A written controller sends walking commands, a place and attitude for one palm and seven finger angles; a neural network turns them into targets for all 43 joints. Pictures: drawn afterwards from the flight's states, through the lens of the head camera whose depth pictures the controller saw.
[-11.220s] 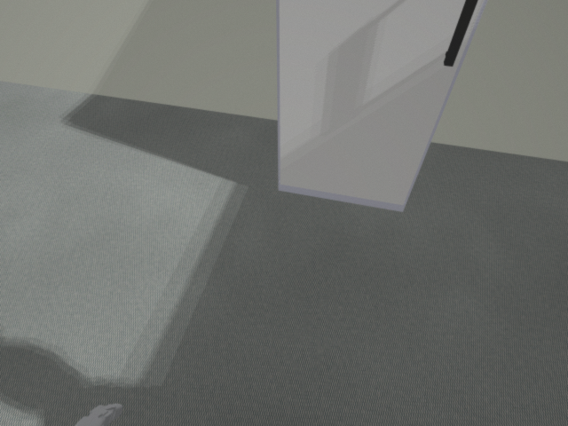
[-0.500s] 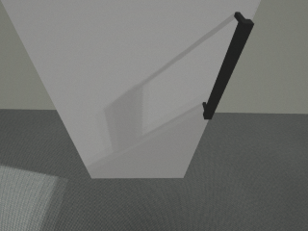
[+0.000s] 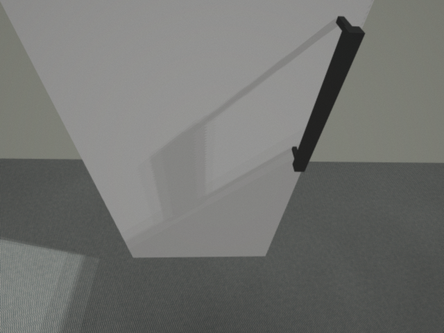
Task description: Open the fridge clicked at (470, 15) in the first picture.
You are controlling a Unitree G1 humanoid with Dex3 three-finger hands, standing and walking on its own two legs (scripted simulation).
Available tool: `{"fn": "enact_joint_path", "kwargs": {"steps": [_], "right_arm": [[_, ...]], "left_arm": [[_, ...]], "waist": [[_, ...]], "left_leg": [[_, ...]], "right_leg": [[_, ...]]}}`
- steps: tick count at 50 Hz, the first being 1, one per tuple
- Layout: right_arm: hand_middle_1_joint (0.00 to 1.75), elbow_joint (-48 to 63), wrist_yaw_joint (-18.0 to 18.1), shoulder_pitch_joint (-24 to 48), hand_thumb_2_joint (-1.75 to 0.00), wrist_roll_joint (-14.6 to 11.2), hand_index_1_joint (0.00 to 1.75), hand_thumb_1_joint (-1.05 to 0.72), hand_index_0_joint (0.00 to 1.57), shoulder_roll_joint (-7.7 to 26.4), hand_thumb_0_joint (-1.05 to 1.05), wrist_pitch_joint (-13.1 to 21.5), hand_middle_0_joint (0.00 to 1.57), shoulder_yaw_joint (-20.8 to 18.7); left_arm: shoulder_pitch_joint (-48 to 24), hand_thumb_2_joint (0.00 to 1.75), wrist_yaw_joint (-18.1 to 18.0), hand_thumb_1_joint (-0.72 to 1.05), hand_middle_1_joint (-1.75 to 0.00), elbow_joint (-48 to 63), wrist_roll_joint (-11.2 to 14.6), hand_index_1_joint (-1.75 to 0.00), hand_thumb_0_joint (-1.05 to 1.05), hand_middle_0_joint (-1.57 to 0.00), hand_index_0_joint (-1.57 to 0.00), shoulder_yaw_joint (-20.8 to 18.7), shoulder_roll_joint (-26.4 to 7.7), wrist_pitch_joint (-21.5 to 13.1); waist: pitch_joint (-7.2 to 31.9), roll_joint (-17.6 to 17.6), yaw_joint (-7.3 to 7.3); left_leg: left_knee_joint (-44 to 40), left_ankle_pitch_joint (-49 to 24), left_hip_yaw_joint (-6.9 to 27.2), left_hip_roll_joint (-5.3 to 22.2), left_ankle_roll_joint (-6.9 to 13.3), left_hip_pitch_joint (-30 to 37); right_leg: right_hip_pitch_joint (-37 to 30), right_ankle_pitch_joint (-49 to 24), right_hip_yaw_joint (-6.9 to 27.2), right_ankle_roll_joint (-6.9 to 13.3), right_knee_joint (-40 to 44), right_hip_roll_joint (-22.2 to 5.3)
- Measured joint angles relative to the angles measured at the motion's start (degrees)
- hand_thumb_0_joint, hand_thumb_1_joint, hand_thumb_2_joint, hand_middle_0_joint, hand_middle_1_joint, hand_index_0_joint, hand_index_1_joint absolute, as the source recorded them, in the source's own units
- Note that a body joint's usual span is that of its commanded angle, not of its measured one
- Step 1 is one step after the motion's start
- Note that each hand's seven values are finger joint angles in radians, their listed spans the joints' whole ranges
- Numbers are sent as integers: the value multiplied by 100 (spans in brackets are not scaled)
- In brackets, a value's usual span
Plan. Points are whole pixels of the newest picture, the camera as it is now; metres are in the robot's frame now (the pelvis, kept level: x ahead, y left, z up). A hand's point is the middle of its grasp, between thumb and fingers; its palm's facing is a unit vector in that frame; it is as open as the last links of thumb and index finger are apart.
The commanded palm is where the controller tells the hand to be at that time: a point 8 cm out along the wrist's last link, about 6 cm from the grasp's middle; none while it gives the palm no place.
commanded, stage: look again from close up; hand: right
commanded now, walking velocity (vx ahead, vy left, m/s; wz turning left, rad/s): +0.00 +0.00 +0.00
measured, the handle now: (316, 107) +0.51 -0.16 +0.16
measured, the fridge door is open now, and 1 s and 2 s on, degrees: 0 0 0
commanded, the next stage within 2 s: raise the hand to about handle height in 0.24 s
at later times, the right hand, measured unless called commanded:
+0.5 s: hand (344, 332) +0.15 -0.20 -0.05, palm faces +0.24 +0.96 -0.17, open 7.4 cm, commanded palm +0.11 -0.23 -0.05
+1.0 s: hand (379, 308) +0.18 -0.23 +0.02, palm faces -0.05 +1.00 -0.07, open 10.0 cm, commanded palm +0.15 -0.29 +0.03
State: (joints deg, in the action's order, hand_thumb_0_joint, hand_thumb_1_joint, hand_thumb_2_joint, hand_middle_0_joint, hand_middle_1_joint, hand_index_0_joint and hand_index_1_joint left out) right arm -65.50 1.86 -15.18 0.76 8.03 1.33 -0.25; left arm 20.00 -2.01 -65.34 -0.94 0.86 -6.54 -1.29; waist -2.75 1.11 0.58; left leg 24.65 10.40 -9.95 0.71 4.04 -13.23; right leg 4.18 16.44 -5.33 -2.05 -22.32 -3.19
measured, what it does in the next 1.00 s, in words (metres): shifts its weight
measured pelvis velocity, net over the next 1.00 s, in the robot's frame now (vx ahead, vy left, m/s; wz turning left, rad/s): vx -0.02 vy -0.05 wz -0.04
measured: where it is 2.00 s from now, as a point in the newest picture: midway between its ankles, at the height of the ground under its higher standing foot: outside the picture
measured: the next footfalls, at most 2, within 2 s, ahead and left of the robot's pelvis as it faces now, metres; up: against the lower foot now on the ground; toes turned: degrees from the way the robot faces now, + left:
none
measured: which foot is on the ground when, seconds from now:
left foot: down 0.00-1.00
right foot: down 0.00-1.00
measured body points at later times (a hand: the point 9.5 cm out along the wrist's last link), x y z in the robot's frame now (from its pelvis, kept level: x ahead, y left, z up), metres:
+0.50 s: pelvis -0.01 -0.01 -0.01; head +0.00 +0.01 +0.44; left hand +0.06 +0.23 -0.14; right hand +0.14 -0.25 -0.04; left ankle +0.04 +0.07 -0.74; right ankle -0.05 -0.14 -0.74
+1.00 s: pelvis -0.02 -0.05 -0.05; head +0.01 -0.06 +0.40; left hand +0.19 +0.14 -0.11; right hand +0.17 -0.29 +0.03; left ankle +0.04 +0.07 -0.74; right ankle -0.05 -0.14 -0.74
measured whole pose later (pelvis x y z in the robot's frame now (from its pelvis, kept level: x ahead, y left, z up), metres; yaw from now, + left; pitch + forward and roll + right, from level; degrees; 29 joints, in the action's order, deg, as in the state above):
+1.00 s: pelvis -0.02 -0.05 -0.05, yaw -2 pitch +6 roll +2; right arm 4.7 -18.4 -21.5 -13.6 15.0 21.2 -7.2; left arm 11.7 -2.0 -30.9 2.1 4.2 -11.2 -14.7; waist 2.8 0.3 2.6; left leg 47.8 18.8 -10.0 3.9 0.9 -34.9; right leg 30.2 29.7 -0.8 1.8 -53.4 -1.3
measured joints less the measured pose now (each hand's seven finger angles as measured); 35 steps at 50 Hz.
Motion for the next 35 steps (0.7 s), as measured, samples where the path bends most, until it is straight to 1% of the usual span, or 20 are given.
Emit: {"fn": "enact_joint_path", "kwargs": {"steps": [17,18,19,20,21,23,24,26,28,30,31,32,33,34,35], "right_arm": [[30,18,-9,12,-90,5,30,-92,20,17,1,-11,20,-2],[30,27,35,9,-90,9,30,-92,20,4,1,23,20,13],[30,853,85,-268,-90,-252,30,-93,20,32,2,-299,20,40],[30,1970,148,-600,-90,-504,30,-94,20,95,3,-540,20,-9],[30,2904,256,-861,-90,-643,31,-95,21,155,4,-446,20,-2],[31,4257,420,-1078,-89,-892,31,-94,20,202,4,-129,20,14],[32,4753,419,-1052,-89,-991,32,-93,20,207,4,71,20,-2],[33,5401,238,-815,-88,-1103,34,-90,20,192,4,634,20,-100],[35,5737,-160,-553,-86,-1222,36,-86,20,143,3,1369,20,-237],[38,5882,-758,-432,-85,-1338,38,-82,20,70,2,2140,20,-380],[39,5896,-1089,-438,-84,-1359,39,-79,21,50,2,2471,20,-442],[40,5913,-1378,-498,-83,-1352,41,-77,21,52,2,2701,20,-486],[41,5941,-1603,-603,-82,-1344,42,-74,21,75,1,2812,21,-508],[43,5984,-1762,-742,-81,-1349,43,-72,21,107,1,2814,21,-512],[44,6030,-1866,-892,-80,-1377,45,-69,22,146,1,2746,21,-511]], "left_arm": [[-83,90,-4,91,-30,20,2,-30,0,-20,-20,-10,-10,-12],[-109,90,19,91,-30,41,18,-30,0,-20,-20,-14,-32,-6],[-71,90,7,91,-30,267,95,-30,0,-20,-20,32,-78,-64],[5,90,-63,91,-30,541,183,-30,0,-20,-20,87,-137,-302],[88,90,-168,92,-30,769,208,-30,1,-20,-20,88,-235,-564],[139,90,-266,93,-30,1138,345,-30,2,-20,-20,29,-487,-1059],[87,90,-284,94,-30,1318,366,-30,3,-20,-20,-15,-610,-1256],[-106,90,-259,93,-30,1710,345,-30,3,-20,-20,-144,-805,-1547],[-375,90,-159,93,-30,2119,296,-30,3,-20,-20,-272,-915,-1697],[-698,90,15,93,-30,2536,254,-30,2,-20,-20,-387,-965,-1685],[-856,90,109,93,-30,2754,243,-30,2,-20,-20,-436,-988,-1633],[-1002,90,183,92,-30,2971,246,-30,2,-20,-20,-475,-1014,-1565],[-1129,90,227,92,-30,3179,261,-30,2,-20,-20,-509,-1035,-1491],[-1229,90,244,92,-30,3377,285,-30,2,-20,-20,-533,-1054,-1413],[-1302,90,238,92,-30,3556,303,-30,1,-20,-20,-555,-1064,-1340]], "waist": [[-35,-40,18],[-26,-9,26],[-65,4,33],[-116,8,64],[-96,32,70],[43,125,-6],[119,159,-69],[299,166,-166],[506,64,-218],[632,-87,-254],[653,-147,-270],[668,-196,-267],[685,-242,-247],[700,-285,-207],[705,-327,-164]], "left_leg": [[9,-4,26,25,-31,-5],[27,-11,20,5,-39,-53],[91,-5,46,-6,-46,-97],[186,23,85,5,-50,-128],[286,69,99,40,-57,-175],[429,149,58,130,-99,-277],[511,189,32,172,-127,-365],[757,280,55,220,-165,-665],[1113,379,157,238,-167,-1090],[1489,485,232,242,-123,-1469],[1662,551,255,233,-113,-1610],[1822,614,282,218,-110,-1741],[1967,670,312,203,-108,-1866],[2095,716,343,189,-110,-1984],[2201,757,360,185,-116,-2080]], "right_leg": [[-9,4,-20,28,6,29],[93,49,-22,31,-129,-4],[140,107,-51,38,-242,-21],[139,150,-87,47,-309,-16],[166,181,-95,64,-364,10],[297,221,-34,99,-491,74],[414,246,6,124,-593,103],[744,327,45,159,-875,143],[1147,458,19,170,-1237,162],[1502,637,-35,166,-1646,139],[1640,745,-35,169,-1849,123],[1771,831,-3,164,-2041,121],[1895,909,10,170,-2214,116],[2001,990,41,186,-2355,128],[2096,1063,45,200,-2479,125]]}}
